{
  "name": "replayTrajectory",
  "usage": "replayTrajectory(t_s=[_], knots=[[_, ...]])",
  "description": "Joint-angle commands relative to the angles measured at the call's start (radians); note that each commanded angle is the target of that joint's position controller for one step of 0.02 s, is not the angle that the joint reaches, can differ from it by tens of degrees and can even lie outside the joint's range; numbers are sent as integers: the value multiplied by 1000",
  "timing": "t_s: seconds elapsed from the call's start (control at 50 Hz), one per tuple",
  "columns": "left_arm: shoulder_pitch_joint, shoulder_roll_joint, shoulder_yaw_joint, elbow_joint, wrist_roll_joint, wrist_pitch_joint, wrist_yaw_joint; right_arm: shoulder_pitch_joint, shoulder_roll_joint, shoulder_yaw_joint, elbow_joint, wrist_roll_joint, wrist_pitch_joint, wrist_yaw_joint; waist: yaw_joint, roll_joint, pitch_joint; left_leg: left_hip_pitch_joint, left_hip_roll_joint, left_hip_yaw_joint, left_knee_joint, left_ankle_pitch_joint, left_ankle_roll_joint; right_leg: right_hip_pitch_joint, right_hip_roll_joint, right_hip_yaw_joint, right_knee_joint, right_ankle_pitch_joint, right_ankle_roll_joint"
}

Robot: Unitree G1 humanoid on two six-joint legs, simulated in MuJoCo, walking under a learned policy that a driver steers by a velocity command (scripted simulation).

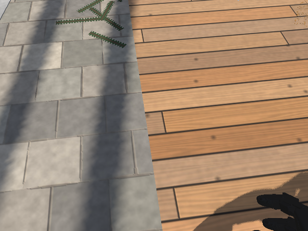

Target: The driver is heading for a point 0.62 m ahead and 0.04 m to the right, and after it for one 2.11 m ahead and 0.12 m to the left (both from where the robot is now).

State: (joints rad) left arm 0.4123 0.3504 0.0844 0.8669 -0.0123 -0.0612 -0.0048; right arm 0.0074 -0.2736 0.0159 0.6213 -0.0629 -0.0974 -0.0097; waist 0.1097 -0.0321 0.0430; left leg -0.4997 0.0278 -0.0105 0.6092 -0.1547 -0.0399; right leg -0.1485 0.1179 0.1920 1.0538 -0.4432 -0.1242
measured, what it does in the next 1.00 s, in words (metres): walks ahead: right foot, then left foot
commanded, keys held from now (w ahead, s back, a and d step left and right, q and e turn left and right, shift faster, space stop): w+e+shift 0.28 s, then w+shift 0.08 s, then w+q+shift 0.06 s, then q+shift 0.58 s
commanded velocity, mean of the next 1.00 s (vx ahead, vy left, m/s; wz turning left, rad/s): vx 0.63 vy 0.00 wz -0.07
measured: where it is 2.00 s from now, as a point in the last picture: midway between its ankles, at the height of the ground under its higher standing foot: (218, 157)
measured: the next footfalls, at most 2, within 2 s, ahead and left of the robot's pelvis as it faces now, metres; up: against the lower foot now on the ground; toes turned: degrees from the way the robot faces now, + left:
right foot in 0.38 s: +0.51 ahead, -0.11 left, +0.00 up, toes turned -25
left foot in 0.78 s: +0.87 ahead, -0.11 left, +0.00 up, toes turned -13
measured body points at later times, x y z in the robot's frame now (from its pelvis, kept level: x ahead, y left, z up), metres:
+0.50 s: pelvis +0.44 -0.06 +0.00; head +0.47 -0.07 +0.45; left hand +0.67 +0.13 -0.12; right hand +0.38 -0.31 -0.13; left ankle +0.36 +0.13 -0.58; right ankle +0.47 -0.09 -0.72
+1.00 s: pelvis +0.73 -0.12 +0.01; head +0.78 -0.12 +0.46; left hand +0.98 +0.10 -0.06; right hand +0.83 -0.41 -0.08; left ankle +0.83 -0.10 -0.72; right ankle +0.75 -0.32 -0.64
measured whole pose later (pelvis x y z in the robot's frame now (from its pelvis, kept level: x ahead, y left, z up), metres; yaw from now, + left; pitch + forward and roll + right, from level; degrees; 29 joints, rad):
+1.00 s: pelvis +0.73 -0.12 +0.01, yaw -1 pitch +1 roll -1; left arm -0.01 0.26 0.02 0.63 0.01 -0.03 0.02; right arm 0.25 -0.30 -0.07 0.61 0.01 -0.01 -0.01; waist -0.05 0.02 0.09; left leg -0.41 -0.19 -0.12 0.45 -0.04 0.13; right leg -0.59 0.04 0.20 1.10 -0.39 0.06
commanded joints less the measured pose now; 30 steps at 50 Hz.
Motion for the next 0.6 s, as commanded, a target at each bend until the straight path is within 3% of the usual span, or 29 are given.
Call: replayTrajectory(t_s=[0.02, 0.04, 0.06, 0.08, 0.12, 0.2, 0.24, 0.28, 0.3, 0.32, 0.34, 0.36, 0.38, 0.4, 0.42, 0.44, 0.46, 0.48, 0.5, 0.54, 0.56, 0.58, 0.6], knots=[[-133, 72, -7, -135, 25, -2, -10, 290, -144, -81, 37, 5, 13, -7, -198, 131, -188, 686, 355, -520, -326, -445, 157, -633, -136, -99, 309, 160, 6], [-168, 58, -7, -139, 33, 9, -25, 293, -123, -76, 58, -1, 13, -6, -184, 93, -132, 601, 316, -394, -339, -280, 139, -612, -161, -106, 282, 170, 16], [-188, 33, -11, -157, 47, 23, -40, 321, -108, -69, 91, 4, 8, -8, -166, 111, -88, 543, 287, -292, -350, -174, 130, -608, -181, -108, 270, 168, 22], [-201, 5, -19, -174, 49, 39, -50, 346, -87, -64, 123, 15, -1, -1, -149, 138, -63, 510, 278, -226, -358, -97, 118, -613, -199, -114, 264, 168, 26], [-269, -29, -35, -223, 48, 61, -63, 366, -60, -59, 161, 38, -18, 13, -127, 132, -25, 484, 271, -101, -385, 68, 100, -665, -221, -131, 253, 190, 27], [-394, -12, -56, -309, 42, 66, -87, 300, -97, -65, 174, 35, -40, 14, -77, 119, 55, 375, 217, 139, -483, 238, 79, -617, -216, -198, 36, 388, 26], [-469, -7, -66, -328, 44, 64, -101, 339, -125, -70, 197, 33, -42, 10, -93, 71, 104, 382, 182, 236, -514, 368, 65, -543, -184, -296, -145, 441, -1], [-488, -1, -68, -323, 45, 59, -102, 391, -169, -78, 208, 33, -37, 3, -90, 71, 90, 444, 178, 293, -445, 788, 47, -423, -111, -380, -252, 438, -40], [-459, 9, -66, -307, 49, 54, -98, 428, -194, -82, 214, 33, -28, -4, -73, 94, 55, 493, 191, 291, -371, 1020, 45, -358, -67, -401, -273, 404, -55], [-382, 27, -60, -281, 53, 49, -90, 433, -227, -88, 215, 31, -14, -13, -23, 124, 6, 512, 212, 284, -256, 1160, 48, -257, -33, -388, -293, 359, -71], [-231, 60, -44, -234, 55, 44, -79, 406, -259, -95, 205, 28, 3, -19, 59, 142, -74, 492, 236, 267, -68, 1226, 63, -84, -7, -355, -304, 316, -94], [0, 101, -19, -154, 56, 40, -61, 359, -262, -93, 186, 24, 15, -19, 156, 149, -167, 401, 243, 244, 191, 1175, 85, 165, -4, -289, -354, 298, -129], [83, 144, 7, -99, 57, 44, -33, 370, -227, -88, 195, 19, 20, -9, 157, 56, -186, 196, 139, 245, 556, 538, 84, 377, -68, -158, -438, 241, -151], [-41, 260, 29, -141, 74, 54, -14, 512, -84, -54, 132, 36, 14, 6, -47, -222, -274, -150, 12, 185, 968, -374, 53, 595, -372, 298, -464, 281, -215], [-8, 246, 35, -181, 54, 60, -6, 420, -163, -61, 85, 60, 2, 0, 33, -90, -432, -261, -6, -19, 1053, -284, 70, 633, -450, 528, -661, 106, -268], [-46, 200, 27, -161, 53, 48, 6, 340, -172, -62, 84, 75, -2, -4, 15, 6, -248, -312, 27, -22, 1009, -196, 68, 471, -451, 440, -745, 187, -234], [-90, 140, 8, -141, 53, 30, 12, 350, -150, -55, 107, 75, 1, -3, -50, 83, -76, -256, 57, -21, 918, -164, 66, 243, -440, 307, -762, 420, -209], [-133, 97, -6, -133, 57, 5, 12, 368, -122, -49, 136, 63, 17, 1, -102, 134, -26, -160, 73, -51, 848, -177, 61, 92, -414, 186, -756, 651, -190], [-144, 61, -19, -126, 47, -17, 9, 429, -98, -48, 171, 51, 42, 5, -145, 141, -1, -45, 82, -70, 771, -185, 56, -29, -392, 67, -761, 845, -154], [-161, 21, -34, -99, 34, -43, -2, 471, -74, -54, 207, 44, 75, 22, -186, 81, 17, 28, 78, -54, 635, -174, 48, -112, -351, -96, -805, 980, -107], [-255, -24, -33, -128, 14, -65, -11, 400, -100, -80, 187, 136, 50, -3, -166, 22, -11, -31, 100, -111, 609, -142, 41, -60, -326, -114, -808, 975, -67], [-288, -7, -33, -131, 9, -73, -5, 352, -94, -76, 163, 138, 35, -5, -170, 4, -16, -46, 90, -85, 526, -72, 39, -58, -293, -178, -828, 996, -33], [-316, 7, -30, -132, 12, -71, 11, 305, -74, -73, 141, 121, 21, 0, -171, -4, 0, -45, 75, -37, 420, 24, 33, -80, -252, -251, -843, 995, -7]])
